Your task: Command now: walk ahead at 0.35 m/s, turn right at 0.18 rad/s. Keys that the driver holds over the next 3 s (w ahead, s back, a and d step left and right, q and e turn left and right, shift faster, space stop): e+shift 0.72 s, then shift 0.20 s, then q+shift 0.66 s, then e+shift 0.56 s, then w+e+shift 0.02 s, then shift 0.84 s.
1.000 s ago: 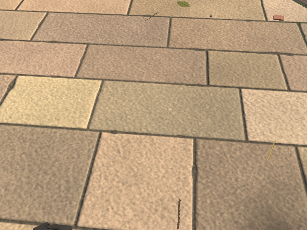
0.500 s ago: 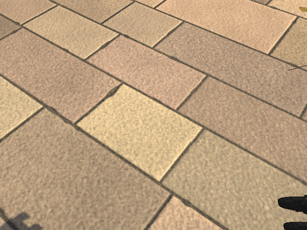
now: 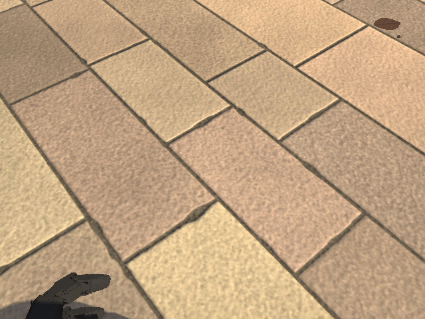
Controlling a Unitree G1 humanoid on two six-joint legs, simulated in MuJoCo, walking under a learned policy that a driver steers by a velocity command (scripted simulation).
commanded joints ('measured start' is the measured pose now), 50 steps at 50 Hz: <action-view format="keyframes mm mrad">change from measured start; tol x32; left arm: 1 401 214 71 69 9 -8 -5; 50 218 54 57 -37 7 173 41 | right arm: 1 -26 -45 -8 -102 -62 -3 -1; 50 -314 -78 -12 -151 29 45 30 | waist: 1 162 -186 -332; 50 106 167 -138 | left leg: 1 -431 39 89 787 247 -138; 2 -675 -17 5 1037 -129 -177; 20 -687 70 -54 298 287 -203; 29 -198 225 -107 -185 509 -102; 50 -296 362 16 -74 659 92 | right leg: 1 806 -172 237 133 596 -147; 3 961 -358 775 -33 238 -338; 9 299 -100 462 -169 -90 -196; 19 340 -24 568 -151 -508 -99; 27 423 -3 697 -35 -262 -103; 31 22 181 301 536 -898 45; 38 -106 5 74 810 -598 146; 50 391 -1 0 -61 -426 63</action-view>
